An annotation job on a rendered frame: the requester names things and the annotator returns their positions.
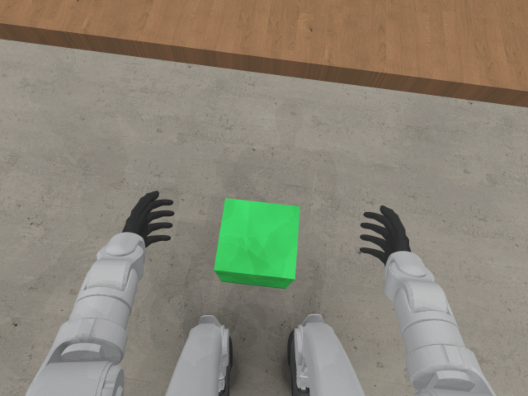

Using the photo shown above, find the right robot hand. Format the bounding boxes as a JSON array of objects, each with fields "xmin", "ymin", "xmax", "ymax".
[{"xmin": 360, "ymin": 205, "xmax": 411, "ymax": 266}]

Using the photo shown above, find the left robot hand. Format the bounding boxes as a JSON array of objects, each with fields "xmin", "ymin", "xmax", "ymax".
[{"xmin": 122, "ymin": 191, "xmax": 174, "ymax": 248}]

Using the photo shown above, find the left robot thigh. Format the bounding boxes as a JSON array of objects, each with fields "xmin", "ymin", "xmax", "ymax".
[{"xmin": 165, "ymin": 323, "xmax": 229, "ymax": 396}]

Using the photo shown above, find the robot left upper arm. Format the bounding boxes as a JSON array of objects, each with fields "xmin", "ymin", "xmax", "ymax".
[{"xmin": 29, "ymin": 361, "xmax": 125, "ymax": 396}]

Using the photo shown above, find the right robot forearm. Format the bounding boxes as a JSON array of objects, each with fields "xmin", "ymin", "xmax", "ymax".
[{"xmin": 384, "ymin": 251, "xmax": 497, "ymax": 396}]

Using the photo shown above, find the left robot forearm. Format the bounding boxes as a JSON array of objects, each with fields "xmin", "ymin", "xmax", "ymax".
[{"xmin": 25, "ymin": 232, "xmax": 146, "ymax": 396}]

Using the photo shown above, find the robot right shin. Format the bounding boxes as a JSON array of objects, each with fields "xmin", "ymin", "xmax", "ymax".
[{"xmin": 296, "ymin": 314, "xmax": 333, "ymax": 388}]

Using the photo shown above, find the carton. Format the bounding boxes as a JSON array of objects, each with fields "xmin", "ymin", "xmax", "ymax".
[{"xmin": 214, "ymin": 198, "xmax": 300, "ymax": 289}]

